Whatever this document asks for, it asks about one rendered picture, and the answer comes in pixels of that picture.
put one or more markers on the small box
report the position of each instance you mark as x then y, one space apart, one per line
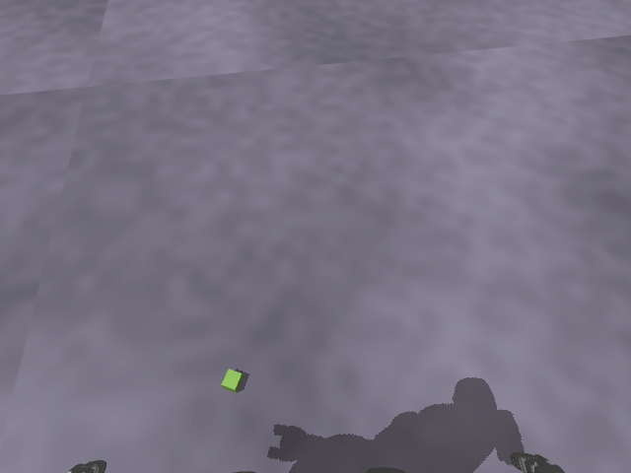
232 380

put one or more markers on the right robot hand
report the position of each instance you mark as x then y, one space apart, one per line
529 463

